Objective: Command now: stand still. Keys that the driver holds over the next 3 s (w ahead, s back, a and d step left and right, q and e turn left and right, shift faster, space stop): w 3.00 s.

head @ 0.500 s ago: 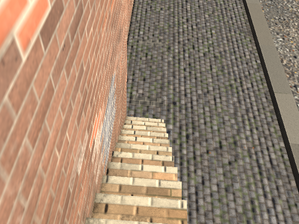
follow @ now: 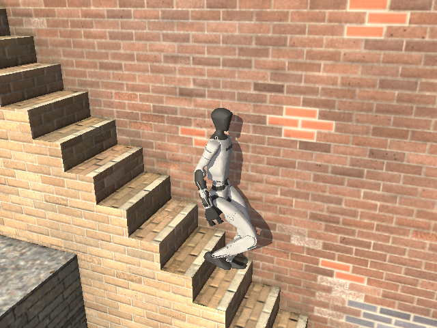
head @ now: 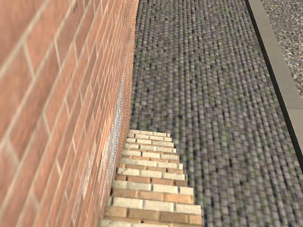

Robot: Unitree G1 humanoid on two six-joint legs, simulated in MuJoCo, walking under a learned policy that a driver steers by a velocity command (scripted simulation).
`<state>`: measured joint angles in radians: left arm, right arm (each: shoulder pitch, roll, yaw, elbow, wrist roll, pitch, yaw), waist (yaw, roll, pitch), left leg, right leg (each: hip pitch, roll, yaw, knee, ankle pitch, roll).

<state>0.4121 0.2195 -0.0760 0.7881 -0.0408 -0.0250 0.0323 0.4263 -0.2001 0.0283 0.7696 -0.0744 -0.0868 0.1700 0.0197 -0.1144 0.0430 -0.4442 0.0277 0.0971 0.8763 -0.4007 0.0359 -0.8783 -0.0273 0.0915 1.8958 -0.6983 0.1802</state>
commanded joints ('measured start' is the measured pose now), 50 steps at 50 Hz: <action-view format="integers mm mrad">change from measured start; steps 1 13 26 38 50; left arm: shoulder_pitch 216 -171 -196 -236 -217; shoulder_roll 74 84 124 203 232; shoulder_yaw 34 11 66 111 122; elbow -44 -146 -80 -45 -15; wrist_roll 42 3 20 11 18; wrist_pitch -20 -78 -80 -71 -92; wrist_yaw -111 -64 -77 -67 -71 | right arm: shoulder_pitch -210 -109 -196 -119 -107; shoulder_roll -118 -21 -51 -70 -96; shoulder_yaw -10 1 11 18 0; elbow -126 -158 -157 -151 -97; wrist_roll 38 50 56 47 33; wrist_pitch -64 12 37 54 58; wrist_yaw -61 -48 -18 -10 -25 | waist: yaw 152 -21 30 4 -4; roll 148 86 73 119 118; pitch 107 38 -91 -4 -47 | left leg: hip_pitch -579 118 67 119 132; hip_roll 158 95 103 83 67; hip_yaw -156 -81 -51 -28 -1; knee -368 -300 -302 -283 -270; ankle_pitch -341 199 179 33 89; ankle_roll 56 -80 -115 -147 -142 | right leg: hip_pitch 359 527 711 549 639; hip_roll -99 -68 -35 -1 34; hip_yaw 10 61 20 20 0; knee -440 -1313 -1297 -1428 -1364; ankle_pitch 572 718 784 312 609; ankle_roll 57 -165 -178 -226 -217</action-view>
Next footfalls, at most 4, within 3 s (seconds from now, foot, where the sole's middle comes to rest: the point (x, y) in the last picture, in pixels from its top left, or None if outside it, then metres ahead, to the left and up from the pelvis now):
0.12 right None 0.09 -0.14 -0.73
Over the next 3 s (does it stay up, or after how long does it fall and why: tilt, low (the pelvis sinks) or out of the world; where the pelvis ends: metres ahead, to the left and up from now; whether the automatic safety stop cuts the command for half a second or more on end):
stays up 0.06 -0.08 0.03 its command is cut before an obstacle from the start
